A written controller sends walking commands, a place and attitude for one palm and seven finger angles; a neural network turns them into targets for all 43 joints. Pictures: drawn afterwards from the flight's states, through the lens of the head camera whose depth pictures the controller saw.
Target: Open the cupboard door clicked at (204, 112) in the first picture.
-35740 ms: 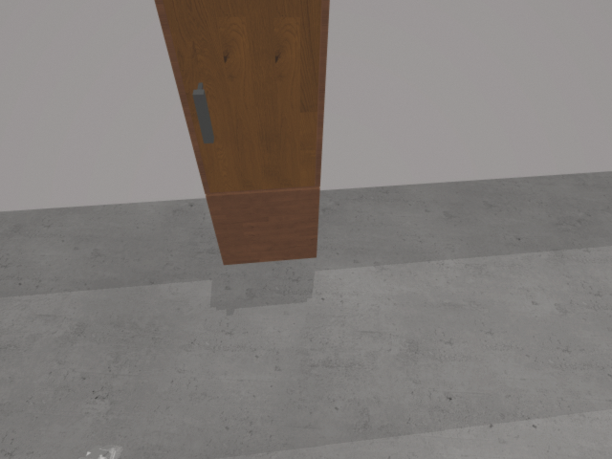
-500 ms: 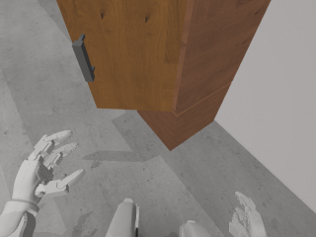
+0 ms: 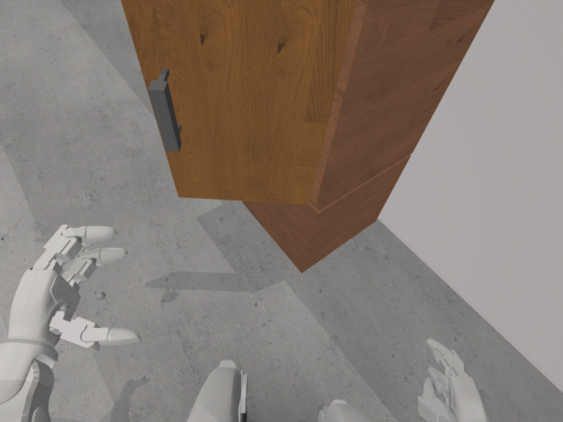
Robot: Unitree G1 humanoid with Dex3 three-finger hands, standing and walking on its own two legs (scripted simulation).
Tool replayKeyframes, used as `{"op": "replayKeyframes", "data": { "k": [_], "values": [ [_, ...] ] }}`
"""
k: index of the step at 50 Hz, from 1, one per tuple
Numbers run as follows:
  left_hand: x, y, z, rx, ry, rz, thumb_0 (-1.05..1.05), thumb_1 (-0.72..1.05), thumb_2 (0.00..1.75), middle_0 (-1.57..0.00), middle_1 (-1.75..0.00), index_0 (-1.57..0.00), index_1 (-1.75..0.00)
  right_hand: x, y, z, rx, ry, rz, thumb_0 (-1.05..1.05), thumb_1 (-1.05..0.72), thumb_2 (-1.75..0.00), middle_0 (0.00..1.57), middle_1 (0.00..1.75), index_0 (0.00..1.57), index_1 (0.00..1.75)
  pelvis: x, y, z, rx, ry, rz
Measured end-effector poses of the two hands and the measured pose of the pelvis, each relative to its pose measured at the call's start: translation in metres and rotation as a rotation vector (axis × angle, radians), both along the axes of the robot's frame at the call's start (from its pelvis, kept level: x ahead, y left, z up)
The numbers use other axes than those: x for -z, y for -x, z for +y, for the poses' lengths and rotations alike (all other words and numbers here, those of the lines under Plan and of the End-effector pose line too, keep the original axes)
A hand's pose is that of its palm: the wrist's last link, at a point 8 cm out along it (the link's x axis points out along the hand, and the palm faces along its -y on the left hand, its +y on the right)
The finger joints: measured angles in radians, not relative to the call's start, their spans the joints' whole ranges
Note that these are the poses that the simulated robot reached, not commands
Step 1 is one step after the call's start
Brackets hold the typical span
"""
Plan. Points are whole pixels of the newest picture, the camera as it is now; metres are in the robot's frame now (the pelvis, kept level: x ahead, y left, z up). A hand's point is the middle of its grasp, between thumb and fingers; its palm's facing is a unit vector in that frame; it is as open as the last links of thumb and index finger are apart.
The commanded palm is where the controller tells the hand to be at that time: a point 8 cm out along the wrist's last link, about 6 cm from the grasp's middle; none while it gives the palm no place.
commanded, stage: raise the hand with hooked fingers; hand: left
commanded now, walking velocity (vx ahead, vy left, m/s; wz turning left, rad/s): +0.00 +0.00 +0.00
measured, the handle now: (169, 111) +0.61 +0.26 +0.05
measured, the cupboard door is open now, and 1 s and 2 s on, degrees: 52 52 52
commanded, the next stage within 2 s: move the hooked fingers beside the handle in 0.90 s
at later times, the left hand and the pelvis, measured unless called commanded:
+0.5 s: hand (92, 262) +0.29 +0.27 +0.06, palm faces +0.05 -1.00 -0.03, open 13.9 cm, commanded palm +0.27 +0.31 +0.07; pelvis +0.00 -0.01 +0.01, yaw +0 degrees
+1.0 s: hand (105, 260) +0.30 +0.25 +0.06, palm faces +0.06 -1.00 -0.03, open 13.9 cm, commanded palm +0.28 +0.30 +0.07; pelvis +0.01 -0.02 +0.00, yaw +0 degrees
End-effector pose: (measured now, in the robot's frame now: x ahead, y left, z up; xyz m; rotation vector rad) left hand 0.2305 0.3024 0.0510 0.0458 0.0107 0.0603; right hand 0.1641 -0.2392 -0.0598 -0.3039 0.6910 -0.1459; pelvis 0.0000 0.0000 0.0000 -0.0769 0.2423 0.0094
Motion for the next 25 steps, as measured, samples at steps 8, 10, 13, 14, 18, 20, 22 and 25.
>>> {"op": "replayKeyframes", "data": {
  "k": [8,10,13,14,18,20,22,25],
  "values": [
    [-0.006,-0.007,0.012,-0.004,0.004,0.011,-0.01,-0.44,0.33,-0.29,-1.16,-0.30,-1.17,-0.003,-0.006,0.010,-0.036,-0.016,-0.007,0.01,-0.90,-0.90,0.20,0.30,0.20,0.30,-0.003,0.000,0.000,-0.007,0.004,-0.010],
    [-0.006,-0.010,0.015,-0.003,0.005,0.013,-0.01,-0.46,0.32,-0.30,-1.17,-0.30,-1.18,-0.003,-0.005,0.009,-0.036,-0.015,0.001,0.01,-0.90,-0.90,0.20,0.30,0.20,0.30,-0.004,0.000,-0.001,-0.007,0.004,-0.011],
    [-0.007,-0.015,0.017,-0.001,0.007,0.015,-0.01,-0.48,0.31,-0.30,-1.18,-0.30,-1.19,-0.001,-0.001,0.006,-0.030,-0.011,0.017,0.01,-0.90,-0.90,0.20,0.30,0.20,0.30,-0.004,-0.001,-0.003,-0.007,0.004,-0.012],
    [-0.008,-0.017,0.017,0.000,0.006,0.016,-0.01,-0.48,0.31,-0.30,-1.18,-0.30,-1.19,0.000,0.001,0.004,-0.026,-0.009,0.023,0.01,-0.90,-0.90,0.20,0.30,0.20,0.30,-0.004,-0.001,-0.003,-0.006,0.003,-0.012],
    [-0.011,-0.024,0.019,0.003,0.007,0.012,-0.01,-0.49,0.31,-0.30,-1.19,-0.30,-1.20,0.002,0.008,-0.004,-0.008,-0.001,0.048,0.01,-0.90,-0.90,0.20,0.30,0.20,0.30,-0.005,-0.002,-0.006,-0.003,0.001,-0.011],
    [-0.012,-0.028,0.020,0.003,0.009,0.009,-0.01,-0.49,0.30,-0.30,-1.19,-0.30,-1.20,0.003,0.012,-0.008,0.002,0.004,0.060,0.01,-0.90,-0.90,0.20,0.30,0.20,0.30,-0.005,-0.003,-0.007,0.000,0.000,-0.009],
    [-0.013,-0.031,0.020,0.003,0.009,0.010,-0.01,-0.49,0.30,-0.30,-1.19,-0.30,-1.20,0.004,0.016,-0.013,0.012,0.007,0.071,0.01,-0.90,-0.90,0.20,0.30,0.20,0.30,-0.005,-0.003,-0.008,0.001,-0.002,-0.008],
    [-0.014,-0.036,0.018,0.010,0.012,0.013,-0.01,-0.50,0.30,-0.30,-1.19,-0.30,-1.20,0.005,0.020,-0.018,0.025,0.009,0.084,0.01,-0.90,-0.90,0.20,0.30,0.20,0.30,-0.006,-0.005,-0.010,0.004,-0.005,-0.006]
  ]
}}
